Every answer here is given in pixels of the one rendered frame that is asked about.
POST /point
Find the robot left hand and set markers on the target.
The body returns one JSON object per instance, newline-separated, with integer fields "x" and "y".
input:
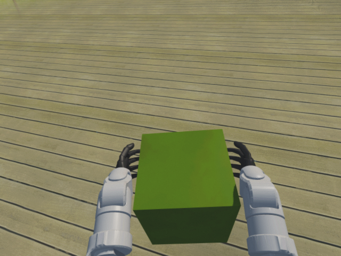
{"x": 125, "y": 160}

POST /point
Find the right robot forearm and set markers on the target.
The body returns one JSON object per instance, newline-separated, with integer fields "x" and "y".
{"x": 267, "y": 230}

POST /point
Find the carton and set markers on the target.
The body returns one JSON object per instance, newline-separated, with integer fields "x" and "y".
{"x": 185, "y": 188}

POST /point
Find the robot right hand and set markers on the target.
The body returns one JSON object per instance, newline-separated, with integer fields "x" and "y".
{"x": 245, "y": 158}

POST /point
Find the left robot forearm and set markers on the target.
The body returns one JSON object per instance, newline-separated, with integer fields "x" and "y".
{"x": 111, "y": 235}

